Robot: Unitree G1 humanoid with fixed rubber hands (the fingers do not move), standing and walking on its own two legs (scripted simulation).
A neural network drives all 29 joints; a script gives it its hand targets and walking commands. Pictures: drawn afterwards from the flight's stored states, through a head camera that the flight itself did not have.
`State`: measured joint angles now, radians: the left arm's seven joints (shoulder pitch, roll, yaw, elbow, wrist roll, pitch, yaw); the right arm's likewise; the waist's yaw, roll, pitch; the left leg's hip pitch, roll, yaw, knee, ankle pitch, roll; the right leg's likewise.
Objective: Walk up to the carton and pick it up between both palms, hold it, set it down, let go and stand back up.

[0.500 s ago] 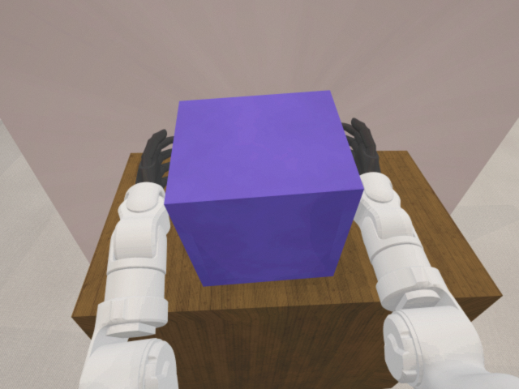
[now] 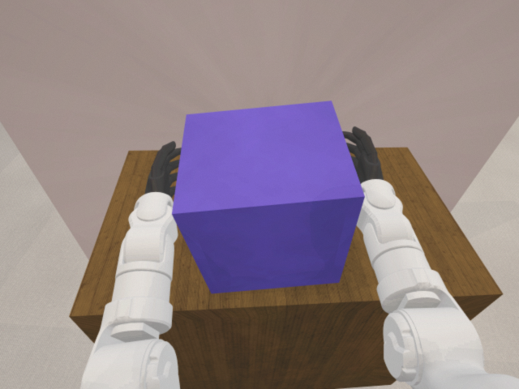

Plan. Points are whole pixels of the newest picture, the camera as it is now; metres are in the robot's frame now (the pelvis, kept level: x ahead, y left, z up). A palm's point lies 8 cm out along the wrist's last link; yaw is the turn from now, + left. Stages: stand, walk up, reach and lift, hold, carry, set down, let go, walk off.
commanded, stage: set down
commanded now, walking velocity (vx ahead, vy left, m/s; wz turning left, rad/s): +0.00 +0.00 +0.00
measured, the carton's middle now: (267, 203) +0.40 -0.01 +0.09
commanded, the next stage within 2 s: none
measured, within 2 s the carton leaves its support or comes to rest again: rests again in 1.64 s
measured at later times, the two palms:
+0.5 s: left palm (165, 202) +0.38 +0.15 +0.10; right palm (363, 188) +0.40 -0.17 +0.12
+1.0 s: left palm (171, 211) +0.38 +0.14 +0.08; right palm (365, 199) +0.39 -0.18 +0.10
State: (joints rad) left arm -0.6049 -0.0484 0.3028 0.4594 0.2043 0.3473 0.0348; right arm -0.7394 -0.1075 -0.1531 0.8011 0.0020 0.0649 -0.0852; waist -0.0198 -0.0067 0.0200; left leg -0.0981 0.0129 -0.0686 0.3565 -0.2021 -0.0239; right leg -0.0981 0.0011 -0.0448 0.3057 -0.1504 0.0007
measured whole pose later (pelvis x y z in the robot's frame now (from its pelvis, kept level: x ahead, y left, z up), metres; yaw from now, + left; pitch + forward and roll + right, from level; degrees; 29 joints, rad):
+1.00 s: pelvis +0.01 +0.00 +0.00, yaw +0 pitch -2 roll -1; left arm -0.55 -0.06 0.30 0.61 0.20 0.15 0.04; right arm -0.65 -0.07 -0.23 0.84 -0.08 -0.06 -0.06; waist -0.02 -0.01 0.04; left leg -0.10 0.01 -0.07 0.35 -0.21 -0.02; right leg -0.10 0.00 -0.04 0.31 -0.16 0.00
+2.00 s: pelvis +0.02 +0.00 +0.00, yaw +0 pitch -1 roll -1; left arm -0.54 -0.11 0.33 0.68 0.22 -0.03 0.03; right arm -0.59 -0.07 -0.31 0.85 -0.17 -0.17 -0.02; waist -0.02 -0.01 0.05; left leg -0.10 0.01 -0.07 0.35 -0.22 -0.02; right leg -0.10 0.00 -0.04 0.31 -0.18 0.00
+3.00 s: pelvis -0.02 +0.00 +0.00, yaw +0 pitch +4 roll -1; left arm -0.38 0.14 0.07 0.86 -0.09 -0.19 0.12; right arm -0.49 -0.18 -0.11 1.04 0.21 -0.28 -0.01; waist -0.02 0.00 -0.06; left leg -0.31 0.01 -0.07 0.41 -0.18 -0.03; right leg -0.31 0.00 -0.04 0.35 -0.12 0.00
